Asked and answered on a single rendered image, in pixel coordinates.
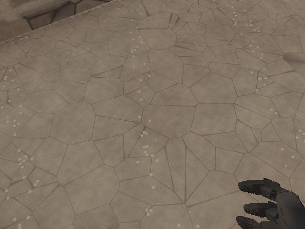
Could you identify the right robot hand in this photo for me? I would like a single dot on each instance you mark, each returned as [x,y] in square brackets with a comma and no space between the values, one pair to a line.
[287,213]

